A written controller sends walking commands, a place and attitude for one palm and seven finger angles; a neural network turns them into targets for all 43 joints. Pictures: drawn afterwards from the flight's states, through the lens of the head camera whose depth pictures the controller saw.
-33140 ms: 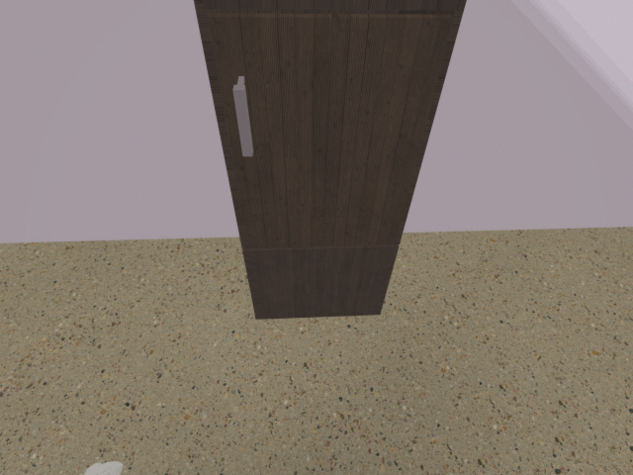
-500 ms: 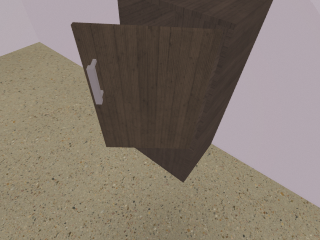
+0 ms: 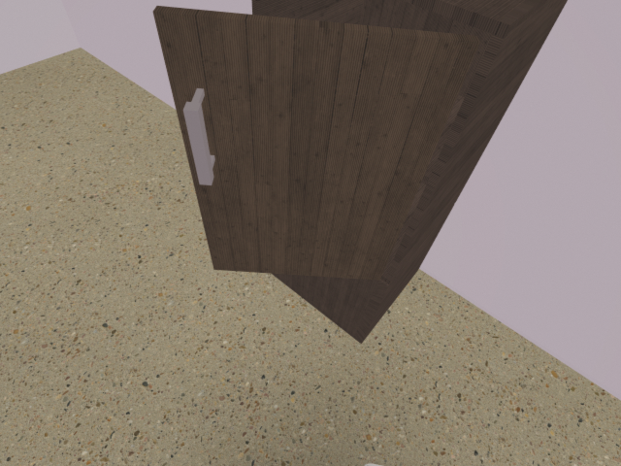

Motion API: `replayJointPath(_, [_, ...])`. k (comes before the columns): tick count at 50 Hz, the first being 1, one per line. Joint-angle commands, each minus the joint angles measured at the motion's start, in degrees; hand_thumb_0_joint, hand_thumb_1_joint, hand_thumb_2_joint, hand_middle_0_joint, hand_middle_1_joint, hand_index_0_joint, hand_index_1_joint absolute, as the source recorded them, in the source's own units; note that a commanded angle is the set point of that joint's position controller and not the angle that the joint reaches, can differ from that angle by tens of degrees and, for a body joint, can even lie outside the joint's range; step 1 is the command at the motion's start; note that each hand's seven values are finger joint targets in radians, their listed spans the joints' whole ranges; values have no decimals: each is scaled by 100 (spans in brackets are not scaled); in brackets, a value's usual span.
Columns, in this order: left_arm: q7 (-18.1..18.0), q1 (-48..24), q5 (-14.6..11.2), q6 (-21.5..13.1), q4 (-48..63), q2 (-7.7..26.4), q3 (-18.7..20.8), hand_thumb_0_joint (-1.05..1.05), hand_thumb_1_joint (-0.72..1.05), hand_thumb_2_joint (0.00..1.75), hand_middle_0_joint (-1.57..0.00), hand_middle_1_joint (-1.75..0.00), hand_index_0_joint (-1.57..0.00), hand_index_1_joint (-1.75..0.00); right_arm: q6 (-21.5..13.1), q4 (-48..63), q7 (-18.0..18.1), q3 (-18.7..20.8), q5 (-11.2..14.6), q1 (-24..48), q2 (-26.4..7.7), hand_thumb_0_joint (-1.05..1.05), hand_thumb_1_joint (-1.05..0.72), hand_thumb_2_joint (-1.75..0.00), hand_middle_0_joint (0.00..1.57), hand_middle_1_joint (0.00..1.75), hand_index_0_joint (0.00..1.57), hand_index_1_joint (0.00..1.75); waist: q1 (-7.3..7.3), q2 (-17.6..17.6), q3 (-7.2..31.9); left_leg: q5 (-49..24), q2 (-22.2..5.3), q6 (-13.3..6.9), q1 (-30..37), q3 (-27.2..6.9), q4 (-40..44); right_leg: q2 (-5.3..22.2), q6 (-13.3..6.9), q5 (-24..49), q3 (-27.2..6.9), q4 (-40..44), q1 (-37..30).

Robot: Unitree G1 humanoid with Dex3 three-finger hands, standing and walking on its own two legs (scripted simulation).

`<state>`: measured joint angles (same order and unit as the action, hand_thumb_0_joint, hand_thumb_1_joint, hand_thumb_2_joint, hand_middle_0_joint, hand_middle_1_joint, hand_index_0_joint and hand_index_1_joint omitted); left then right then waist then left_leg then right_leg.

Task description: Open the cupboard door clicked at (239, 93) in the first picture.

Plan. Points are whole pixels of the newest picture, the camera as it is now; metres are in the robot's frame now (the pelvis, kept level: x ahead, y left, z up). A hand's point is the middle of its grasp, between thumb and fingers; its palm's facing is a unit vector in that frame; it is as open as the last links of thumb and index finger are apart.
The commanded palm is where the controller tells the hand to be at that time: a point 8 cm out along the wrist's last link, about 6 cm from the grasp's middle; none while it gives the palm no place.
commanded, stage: come to a stop and stand still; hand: left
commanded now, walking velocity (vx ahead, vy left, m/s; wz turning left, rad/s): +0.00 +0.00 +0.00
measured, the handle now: (202, 138) +0.54 +0.21 +0.09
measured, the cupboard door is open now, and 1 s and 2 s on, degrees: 38 38 38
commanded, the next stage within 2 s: look again from close up in 0.38 s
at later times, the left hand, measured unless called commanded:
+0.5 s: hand out of the picture -0.01 +0.20 -0.15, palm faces +0.01 -0.96 -0.27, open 7.4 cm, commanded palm none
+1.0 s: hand out of the picture +0.09 +0.13 -0.15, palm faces +0.00 -0.97 -0.25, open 7.3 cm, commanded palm none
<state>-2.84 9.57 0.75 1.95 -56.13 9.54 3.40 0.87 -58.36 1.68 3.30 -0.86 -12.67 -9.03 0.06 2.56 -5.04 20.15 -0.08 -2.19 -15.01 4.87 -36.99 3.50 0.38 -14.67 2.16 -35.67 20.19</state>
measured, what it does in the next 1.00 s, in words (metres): shifts its weight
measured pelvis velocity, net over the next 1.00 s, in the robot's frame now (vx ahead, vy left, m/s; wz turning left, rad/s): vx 0.04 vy -0.05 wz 0.00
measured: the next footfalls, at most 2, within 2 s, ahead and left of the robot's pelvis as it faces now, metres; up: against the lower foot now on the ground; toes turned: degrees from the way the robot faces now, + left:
none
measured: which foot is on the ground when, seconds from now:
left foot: down 0.00-1.00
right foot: down 0.00-1.00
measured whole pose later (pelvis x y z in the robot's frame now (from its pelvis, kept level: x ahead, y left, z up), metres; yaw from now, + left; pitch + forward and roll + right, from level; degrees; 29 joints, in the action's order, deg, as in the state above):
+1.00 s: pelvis +0.04 -0.05 +0.01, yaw +0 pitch +0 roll +1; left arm -1.6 10.6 0.4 -1.3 -62.9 8.8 0.1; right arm -1.1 -63.2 1.5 -0.3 -1.1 -16.3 -9.8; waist 0.9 -2.4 -2.7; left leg 17.3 -1.4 1.2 -6.2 4.2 -23.8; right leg -0.2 -1.3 -15.1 -0.6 -29.4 14.2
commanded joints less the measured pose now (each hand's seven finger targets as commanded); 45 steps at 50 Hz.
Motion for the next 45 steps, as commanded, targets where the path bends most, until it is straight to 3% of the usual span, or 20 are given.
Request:
replayJointPath(1, [-10, 544, 49, -168, 312, 778, -92, 0, 90, 90, -20, -30, -20, -30, -157, 998, -56, -22, -6, 29, -649, 0, -90, -90, 20, 30, 20, 30, -74, -1164, 757, -985, -676, 7, -216, -792, 1057, 170, -384, -116, -416, 267, -365])
replayJointPath(2, [39, 461, 49, -137, 329, 741, -139, 0, 90, 90, -20, -30, -20, -30, -180, 1023, -63, -37, -13, -188, -691, 0, -90, -90, 20, 30, 20, 30, 22, -1549, 461, -750, -778, 5, -228, -1051, 1558, 23, -333, -438, -252, 219, -153])
replayJointPath(3, [86, 374, 74, -116, 336, 709, -172, 0, 90, 90, -20, -30, -20, -30, -190, 1064, -54, -68, -42, -232, -769, 0, -90, -90, 20, 30, 20, 30, 18, -1684, 121, -974, -940, -62, -376, -1198, 1804, -158, -216, -551, 19, 10, -79])
replayJointPath(4, [107, 481, 74, -98, 273, 645, -190, 0, 90, 90, -20, -30, -20, -30, -190, 1070, -28, -58, -38, -252, -871, 0, -90, -90, 20, 30, 20, 30, -25, -1508, 51, -1046, -1064, -107, -341, -1262, 1955, -209, -190, -580, 49, -78, -71])
replayJointPath(7, [142, 722, 53, -115, 103, 580, -250, 0, 90, 90, -20, -30, -20, -30, -197, 1096, -12, -88, -13, -191, -989, 0, -90, -90, 20, 30, 20, 30, -107, -809, 24, -865, -1022, -179, -196, -1168, 1988, -135, -180, -167, -174, 237, -253])
replayJointPath(9, [162, 757, 52, -144, 31, 642, -268, 0, 90, 90, -20, -30, -20, -30, -219, 1057, -21, -118, -15, -212, -965, 0, -90, -90, 20, 30, 20, 30, -86, -774, -85, -611, -873, -104, -149, -1111, 2139, -109, -207, -17, -321, 469, -268])
replayJointPath(12, [159, 836, 61, -151, -65, 683, -295, 0, 90, 90, -20, -30, -20, -30, -197, 969, -53, -117, -11, -258, -1025, 0, -90, -90, 20, 30, 20, 30, -43, -462, -263, 645, -796, -62, -269, -1214, 2456, -86, -202, -69, -488, 692, -226])
replayJointPath(13, [160, 821, 75, -163, -81, 697, -294, 0, 90, 90, -20, -30, -20, -30, -200, 928, -60, -120, -17, -293, -1014, 0, -90, -90, 20, 30, 20, 30, -37, -493, -309, 623, -771, -62, -270, -1211, 2507, -79, -213, 7, -486, 710, -215])
replayJointPath(16, [148, 939, 72, -206, -153, 676, -294, 0, 90, 90, -20, -30, -20, -30, -214, 804, -69, -125, -20, -351, -1012, 0, -90, -90, 20, 30, 20, 30, -19, -169, -101, 581, -710, -85, -30, -1134, 2442, -27, -208, 46, -621, 852, -216])
replayJointPath(27, [115, 915, 16, -322, -483, 684, -279, 0, 90, 90, -20, -30, -20, -30, -336, 208, -16, -239, 7, -587, -822, 0, -90, -90, 20, 30, 20, 30, 18, -203, 336, -1318, -535, -47, 603, -652, 1868, 204, -201, 1052, -750, 895, -598])
replayJointPath(37, [85, 697, -2, -344, -585, 669, -240, 0, 90, 90, -20, -30, -20, -30, -307, -198, 15, -264, -1, -758, -590, 0, -90, -90, 20, 30, 20, 30, 2, -309, 260, -1206, -519, 26, 524, -514, 1717, 242, -307, 1302, -820, 938, -794])
replayJointPath(38, [82, 684, -2, -353, -579, 671, -235, 0, 90, 90, -20, -30, -20, -30, -297, -215, 17, -262, -2, -765, -568, 0, -90, -90, 20, 30, 20, 30, 9, -169, 257, -1206, -532, 28, 532, -517, 1694, 230, -316, 1338, -813, 965, -812])
replayJointPath(45, [79, 520, -10, -364, -537, 702, -208, 0, 90, 90, -20, -30, -20, -30, -276, -318, 27, -255, -7, -826, -525, 0, -90, -90, 20, 30, 20, 30, 26, -174, 238, -1193, -526, 101, 574, -443, 1660, 240, -350, 1486, -863, 1066, -848])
